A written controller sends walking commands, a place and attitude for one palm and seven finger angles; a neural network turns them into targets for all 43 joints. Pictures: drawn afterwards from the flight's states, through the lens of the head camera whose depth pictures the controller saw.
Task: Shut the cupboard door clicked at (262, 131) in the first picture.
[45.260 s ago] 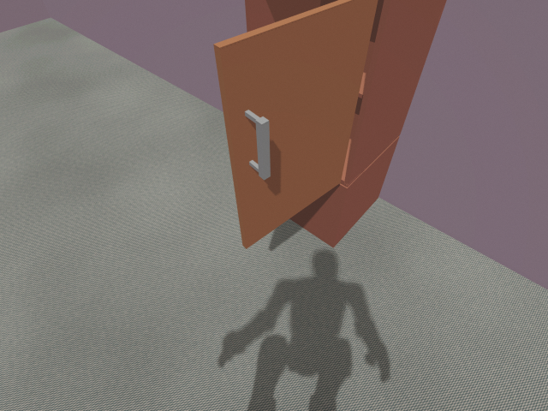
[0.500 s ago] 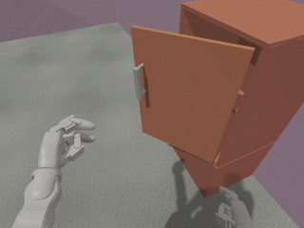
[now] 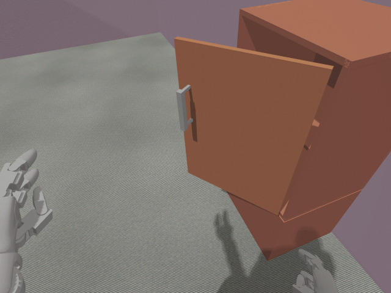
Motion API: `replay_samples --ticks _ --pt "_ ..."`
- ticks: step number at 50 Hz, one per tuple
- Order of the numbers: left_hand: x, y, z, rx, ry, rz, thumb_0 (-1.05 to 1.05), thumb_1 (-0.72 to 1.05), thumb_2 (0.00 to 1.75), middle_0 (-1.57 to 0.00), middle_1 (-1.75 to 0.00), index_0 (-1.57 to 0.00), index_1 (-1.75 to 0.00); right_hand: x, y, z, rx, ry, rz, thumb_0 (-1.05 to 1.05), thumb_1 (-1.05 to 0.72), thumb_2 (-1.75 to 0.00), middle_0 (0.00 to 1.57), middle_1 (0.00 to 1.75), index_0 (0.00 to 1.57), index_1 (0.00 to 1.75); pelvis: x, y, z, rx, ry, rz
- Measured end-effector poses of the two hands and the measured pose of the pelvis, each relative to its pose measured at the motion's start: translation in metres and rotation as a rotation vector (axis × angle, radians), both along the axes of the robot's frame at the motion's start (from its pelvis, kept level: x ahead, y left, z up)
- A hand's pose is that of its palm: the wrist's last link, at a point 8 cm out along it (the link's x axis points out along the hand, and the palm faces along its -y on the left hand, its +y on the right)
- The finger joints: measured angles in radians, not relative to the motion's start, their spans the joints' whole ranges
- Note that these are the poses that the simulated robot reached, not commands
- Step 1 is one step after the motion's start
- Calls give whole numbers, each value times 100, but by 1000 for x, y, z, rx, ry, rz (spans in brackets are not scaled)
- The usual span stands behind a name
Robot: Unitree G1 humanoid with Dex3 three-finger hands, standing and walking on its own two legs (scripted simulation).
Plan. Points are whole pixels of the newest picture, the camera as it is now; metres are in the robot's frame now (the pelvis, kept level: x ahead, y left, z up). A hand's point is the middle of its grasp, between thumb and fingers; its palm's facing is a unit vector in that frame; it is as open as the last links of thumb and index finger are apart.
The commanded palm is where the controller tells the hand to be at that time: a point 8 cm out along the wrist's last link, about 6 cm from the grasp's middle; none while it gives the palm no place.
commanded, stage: draw the hand back to the body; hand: left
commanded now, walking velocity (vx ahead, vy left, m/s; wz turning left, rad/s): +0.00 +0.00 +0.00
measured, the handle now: (185, 108) +0.66 +0.13 +0.03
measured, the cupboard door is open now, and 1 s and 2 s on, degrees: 36 36 36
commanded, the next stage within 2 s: step back with the hand held close in 0.16 s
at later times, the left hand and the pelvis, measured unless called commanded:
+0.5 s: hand (60, 206) +0.20 +0.26 +0.14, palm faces +0.38 -0.80 -0.46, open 7.5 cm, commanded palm +0.15 +0.30 +0.17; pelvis +0.00 +0.00 +0.00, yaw -1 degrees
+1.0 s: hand (8, 243) +0.13 +0.30 +0.15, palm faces +0.43 -0.78 -0.46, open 7.5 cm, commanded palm +0.08 +0.33 +0.17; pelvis -0.07 +0.03 -0.02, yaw -1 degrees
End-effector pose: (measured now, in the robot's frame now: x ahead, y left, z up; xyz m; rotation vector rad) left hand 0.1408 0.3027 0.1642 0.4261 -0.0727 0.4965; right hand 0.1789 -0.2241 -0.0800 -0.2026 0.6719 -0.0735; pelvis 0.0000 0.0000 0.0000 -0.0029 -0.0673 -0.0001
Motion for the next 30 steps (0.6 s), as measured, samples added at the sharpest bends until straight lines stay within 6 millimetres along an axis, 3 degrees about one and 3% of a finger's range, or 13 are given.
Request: replay_samples --ticks 4,10,19,25,30 --pt "8 -10 0 -6 -8 -41 2 89 90 -22 -31 -22 -31 3 -2 5 2 -29 -8 1 -90 -89 20 30 20 30 2 -4 0 1 0 -6" --pt "13 -16 14 45 -42 -77 2 89 90 -21 -30 -21 -30 5 -2 7 21 -52 -18 1 -90 -89 20 30 20 30 5 -7 0 1 -2 -15" --pt "16 -8 7 62 2 -56 1 89 90 -21 -30 -21 -30 -2 -8 -4 20 19 -35 1 -90 -89 20 30 20 30 6 -8 -1 -12 46 -12" --pt "22 -4 -3 76 39 -100 1 89 90 -21 -30 -21 -30 -11 -15 -9 -23 83 -96 1 -90 -89 20 30 20 30 4 4 -4 -12 86 -15" --pt "24 5 4 120 25 -145 2 88 89 -21 -30 -21 -30 -19 -12 -5 -45 91 -140 1 -90 -89 20 30 20 30 -2 14 -6 -7 94 -28"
